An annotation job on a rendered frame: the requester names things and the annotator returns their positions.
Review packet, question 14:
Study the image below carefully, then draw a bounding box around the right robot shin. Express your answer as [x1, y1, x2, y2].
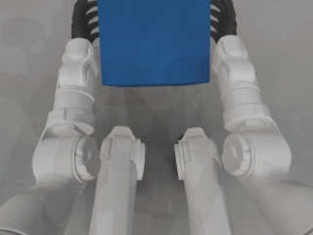
[181, 127, 221, 168]

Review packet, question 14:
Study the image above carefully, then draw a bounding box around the left robot upper arm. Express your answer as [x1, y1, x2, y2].
[0, 134, 102, 235]

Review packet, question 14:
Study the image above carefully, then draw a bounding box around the robot right forearm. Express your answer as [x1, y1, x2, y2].
[211, 34, 285, 139]

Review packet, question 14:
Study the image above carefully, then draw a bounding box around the robot right hand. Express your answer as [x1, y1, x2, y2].
[210, 0, 237, 45]

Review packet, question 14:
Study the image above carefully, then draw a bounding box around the robot left forearm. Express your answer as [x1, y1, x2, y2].
[32, 37, 100, 174]

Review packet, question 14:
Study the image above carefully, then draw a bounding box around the right robot upper arm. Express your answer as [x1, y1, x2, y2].
[221, 130, 313, 235]

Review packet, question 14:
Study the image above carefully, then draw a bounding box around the left robot shin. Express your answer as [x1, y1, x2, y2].
[99, 126, 136, 163]

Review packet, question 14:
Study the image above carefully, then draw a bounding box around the robot shin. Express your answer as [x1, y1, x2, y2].
[181, 127, 221, 168]
[99, 126, 136, 163]

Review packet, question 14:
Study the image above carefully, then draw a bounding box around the carton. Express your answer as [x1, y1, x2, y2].
[97, 0, 211, 87]

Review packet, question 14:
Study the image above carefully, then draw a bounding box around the robot left hand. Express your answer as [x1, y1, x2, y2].
[71, 0, 100, 44]

